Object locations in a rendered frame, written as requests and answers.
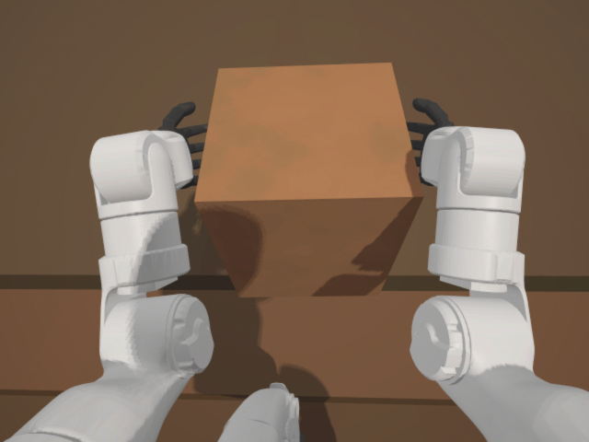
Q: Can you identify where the carton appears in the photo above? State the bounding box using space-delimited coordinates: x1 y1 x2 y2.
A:
194 63 424 297

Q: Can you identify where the robot right hand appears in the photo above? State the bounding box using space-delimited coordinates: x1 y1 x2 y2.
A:
406 99 454 186

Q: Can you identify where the robot left forearm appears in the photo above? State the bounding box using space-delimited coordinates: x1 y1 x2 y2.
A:
89 130 193 368

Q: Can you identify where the left robot thigh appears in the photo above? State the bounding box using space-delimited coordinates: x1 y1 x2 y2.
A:
217 389 299 442

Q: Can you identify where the robot right forearm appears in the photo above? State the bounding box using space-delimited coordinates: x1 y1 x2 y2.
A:
421 126 535 354

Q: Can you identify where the robot left hand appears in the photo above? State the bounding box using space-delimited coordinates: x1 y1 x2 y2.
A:
158 101 208 189

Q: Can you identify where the right robot upper arm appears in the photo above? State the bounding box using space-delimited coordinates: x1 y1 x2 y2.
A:
410 296 589 442

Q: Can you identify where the left robot upper arm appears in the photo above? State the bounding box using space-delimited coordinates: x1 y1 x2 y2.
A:
4 294 214 442

